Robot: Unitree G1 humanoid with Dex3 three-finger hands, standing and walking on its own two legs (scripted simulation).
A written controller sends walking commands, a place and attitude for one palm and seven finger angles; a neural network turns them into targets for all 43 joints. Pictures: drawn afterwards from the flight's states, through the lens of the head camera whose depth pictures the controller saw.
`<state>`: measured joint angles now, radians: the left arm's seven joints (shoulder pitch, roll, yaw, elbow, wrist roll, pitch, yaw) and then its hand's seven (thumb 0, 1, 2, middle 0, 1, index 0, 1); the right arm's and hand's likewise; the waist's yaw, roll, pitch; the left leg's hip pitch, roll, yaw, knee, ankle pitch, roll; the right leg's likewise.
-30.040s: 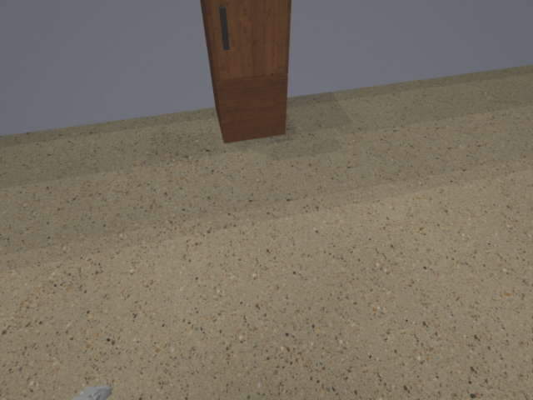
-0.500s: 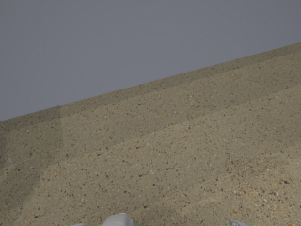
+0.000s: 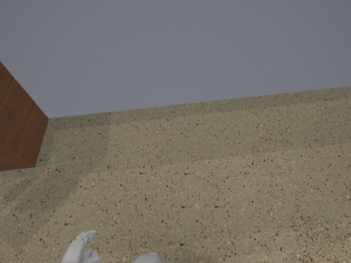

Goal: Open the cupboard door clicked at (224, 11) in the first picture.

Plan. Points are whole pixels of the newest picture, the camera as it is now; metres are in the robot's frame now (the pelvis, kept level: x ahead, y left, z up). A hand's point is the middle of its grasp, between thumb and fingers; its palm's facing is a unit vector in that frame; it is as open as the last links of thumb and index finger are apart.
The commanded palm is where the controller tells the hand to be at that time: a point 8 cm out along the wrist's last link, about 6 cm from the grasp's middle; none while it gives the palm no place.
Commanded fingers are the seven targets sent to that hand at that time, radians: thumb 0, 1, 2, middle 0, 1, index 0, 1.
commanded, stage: turn to face it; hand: left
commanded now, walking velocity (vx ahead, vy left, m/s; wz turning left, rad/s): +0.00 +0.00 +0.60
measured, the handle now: out of the picture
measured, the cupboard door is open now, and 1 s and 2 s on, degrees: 49 49 49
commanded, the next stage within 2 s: take the last steps up to it in 1.54 s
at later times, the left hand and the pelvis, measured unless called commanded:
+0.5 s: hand out of the picture -0.01 +0.24 -0.17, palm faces +0.35 -0.90 -0.27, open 7.4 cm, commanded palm none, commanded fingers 0.00 0.90 0.90 -0.20 -0.30 -0.20 -0.30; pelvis +0.01 +0.01 +0.00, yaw +19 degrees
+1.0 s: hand out of the picture +0.00 +0.17 -0.15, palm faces +0.60 -0.76 -0.24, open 7.3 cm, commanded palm none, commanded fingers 0.00 0.90 0.90 -0.20 -0.30 -0.20 -0.30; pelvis +0.05 -0.03 +0.01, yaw +39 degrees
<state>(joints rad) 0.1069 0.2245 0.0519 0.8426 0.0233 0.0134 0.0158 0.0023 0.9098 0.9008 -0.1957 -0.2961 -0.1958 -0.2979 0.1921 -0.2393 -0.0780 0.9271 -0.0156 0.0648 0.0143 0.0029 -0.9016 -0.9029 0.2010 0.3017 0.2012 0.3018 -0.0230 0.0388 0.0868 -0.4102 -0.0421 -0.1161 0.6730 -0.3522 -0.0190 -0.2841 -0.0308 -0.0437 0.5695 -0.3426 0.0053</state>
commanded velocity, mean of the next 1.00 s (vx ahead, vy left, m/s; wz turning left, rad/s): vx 0.00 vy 0.00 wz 0.59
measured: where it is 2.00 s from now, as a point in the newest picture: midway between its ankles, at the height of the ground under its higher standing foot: outside the picture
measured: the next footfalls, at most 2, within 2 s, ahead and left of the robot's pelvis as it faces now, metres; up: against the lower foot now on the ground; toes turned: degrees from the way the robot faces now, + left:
left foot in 0.36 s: +0.02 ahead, +0.13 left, +0.00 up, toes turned +20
right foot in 0.74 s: +0.12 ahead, -0.12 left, +0.00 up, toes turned +25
